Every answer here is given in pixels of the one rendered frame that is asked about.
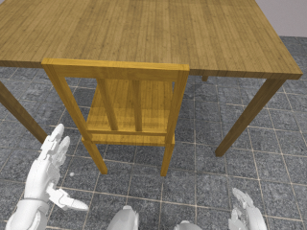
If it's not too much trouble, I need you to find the left robot hand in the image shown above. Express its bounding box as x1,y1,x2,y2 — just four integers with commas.
24,124,89,211

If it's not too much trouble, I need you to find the robot left forearm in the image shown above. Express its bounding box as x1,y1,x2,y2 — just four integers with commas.
5,197,50,230

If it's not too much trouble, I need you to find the chair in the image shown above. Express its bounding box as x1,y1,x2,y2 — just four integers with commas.
40,57,190,176

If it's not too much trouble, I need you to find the robot left thigh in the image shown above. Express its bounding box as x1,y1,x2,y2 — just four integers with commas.
106,209,139,230

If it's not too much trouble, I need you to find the right robot hand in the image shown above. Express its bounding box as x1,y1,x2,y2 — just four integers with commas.
228,188,268,230

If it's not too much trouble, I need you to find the left robot shin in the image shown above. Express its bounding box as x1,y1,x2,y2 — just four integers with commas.
123,205,132,210

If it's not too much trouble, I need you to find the table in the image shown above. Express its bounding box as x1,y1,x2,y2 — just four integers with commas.
0,0,303,157

